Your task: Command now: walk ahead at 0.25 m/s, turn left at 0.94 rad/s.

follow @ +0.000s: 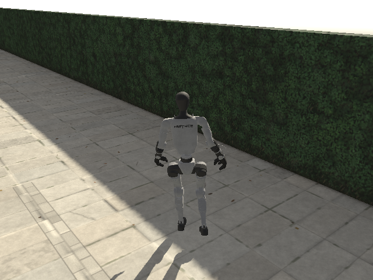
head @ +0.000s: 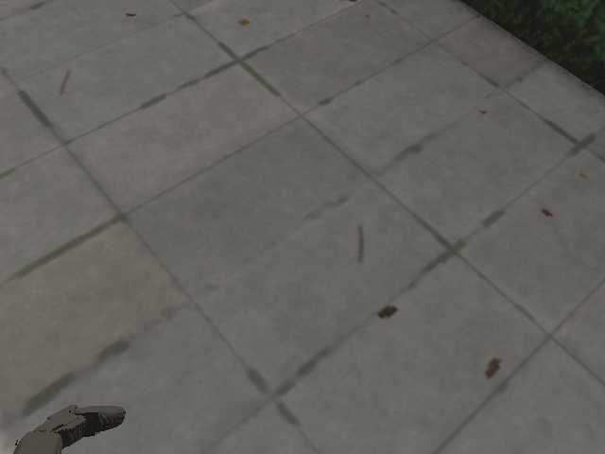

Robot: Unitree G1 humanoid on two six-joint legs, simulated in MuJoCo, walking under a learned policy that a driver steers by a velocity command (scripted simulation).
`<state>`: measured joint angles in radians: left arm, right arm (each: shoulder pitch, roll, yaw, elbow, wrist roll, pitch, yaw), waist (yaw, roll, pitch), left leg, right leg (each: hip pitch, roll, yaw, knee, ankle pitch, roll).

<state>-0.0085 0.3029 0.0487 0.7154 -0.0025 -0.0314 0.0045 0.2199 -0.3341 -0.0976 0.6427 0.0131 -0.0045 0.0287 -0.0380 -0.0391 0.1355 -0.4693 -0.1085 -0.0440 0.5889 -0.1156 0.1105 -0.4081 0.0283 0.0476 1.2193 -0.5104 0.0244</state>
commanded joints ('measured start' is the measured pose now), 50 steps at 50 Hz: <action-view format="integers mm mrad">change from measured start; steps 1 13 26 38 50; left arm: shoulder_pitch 41 -27 335 354 77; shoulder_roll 144 72 85 271 62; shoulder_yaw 38 42 35 61 -15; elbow -60 -93 11 43 -186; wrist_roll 13 -27 20 13 38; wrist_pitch -12 -69 -74 -35 -102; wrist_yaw -1 -13 1 33 -10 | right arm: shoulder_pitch -15 -6 -115 159 50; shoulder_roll -148 -105 -21 -175 -72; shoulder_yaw -37 -15 34 -45 5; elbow -112 -121 -188 -107 -27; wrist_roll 20 22 34 44 12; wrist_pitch -21 5 -23 -22 -81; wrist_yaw -26 -46 -7 41 -43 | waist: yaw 60 13 103 -189 62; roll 68 165 -48 -163 49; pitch -294 -152 -26 -253 27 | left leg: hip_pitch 340 99 -537 415 -37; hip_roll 244 130 240 7 76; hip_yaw -548 -540 -45 209 -260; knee -324 -251 770 188 -400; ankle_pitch -287 -466 -30 -67 -68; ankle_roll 157 102 -90 103 200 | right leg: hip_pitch -151 148 399 349 -109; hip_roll -45 27 -248 -303 -98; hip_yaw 118 65 60 -264 -14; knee -137 -692 -1040 -412 -346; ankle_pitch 106 297 260 1759 461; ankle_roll -24 36 -106 -70 60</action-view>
